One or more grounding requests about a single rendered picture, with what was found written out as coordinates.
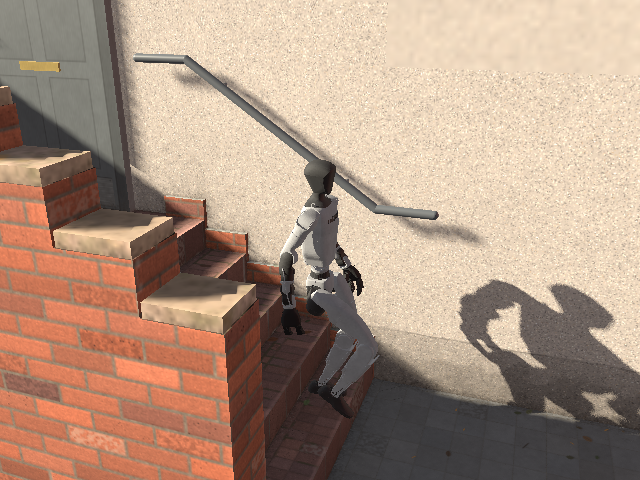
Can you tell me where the right robot upper arm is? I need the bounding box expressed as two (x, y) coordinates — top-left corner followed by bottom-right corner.
(280, 208), (320, 265)

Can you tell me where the right robot forearm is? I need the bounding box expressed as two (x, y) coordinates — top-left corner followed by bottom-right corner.
(279, 252), (296, 309)

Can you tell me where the robot head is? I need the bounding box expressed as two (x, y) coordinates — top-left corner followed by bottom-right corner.
(304, 159), (336, 208)

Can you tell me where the robot right foot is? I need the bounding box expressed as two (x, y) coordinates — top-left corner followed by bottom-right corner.
(317, 385), (354, 419)

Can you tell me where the right robot hand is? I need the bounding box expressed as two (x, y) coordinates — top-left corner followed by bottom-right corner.
(281, 308), (305, 335)

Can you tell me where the left robot upper arm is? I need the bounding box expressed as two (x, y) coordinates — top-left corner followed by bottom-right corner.
(325, 194), (339, 205)

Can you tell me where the left robot hand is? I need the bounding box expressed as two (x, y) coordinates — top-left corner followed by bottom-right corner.
(342, 265), (364, 296)

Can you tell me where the left robot forearm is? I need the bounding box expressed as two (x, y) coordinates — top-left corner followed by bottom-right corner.
(334, 242), (351, 269)

